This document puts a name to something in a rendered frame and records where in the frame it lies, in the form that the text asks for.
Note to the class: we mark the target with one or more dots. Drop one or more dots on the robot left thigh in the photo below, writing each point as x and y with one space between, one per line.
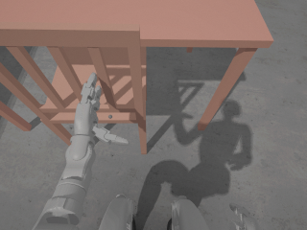
118 215

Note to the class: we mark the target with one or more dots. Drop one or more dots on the robot right shin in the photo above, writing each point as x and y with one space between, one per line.
173 226

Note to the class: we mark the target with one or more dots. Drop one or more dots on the robot right hand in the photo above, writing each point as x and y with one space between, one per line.
249 222

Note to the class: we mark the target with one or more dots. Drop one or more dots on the chair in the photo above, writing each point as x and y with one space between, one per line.
112 51

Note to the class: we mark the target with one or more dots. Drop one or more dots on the left robot forearm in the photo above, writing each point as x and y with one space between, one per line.
66 204

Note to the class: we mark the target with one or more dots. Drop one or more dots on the table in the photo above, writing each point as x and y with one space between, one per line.
162 23

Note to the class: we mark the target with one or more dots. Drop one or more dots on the robot left hand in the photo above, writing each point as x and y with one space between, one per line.
85 115

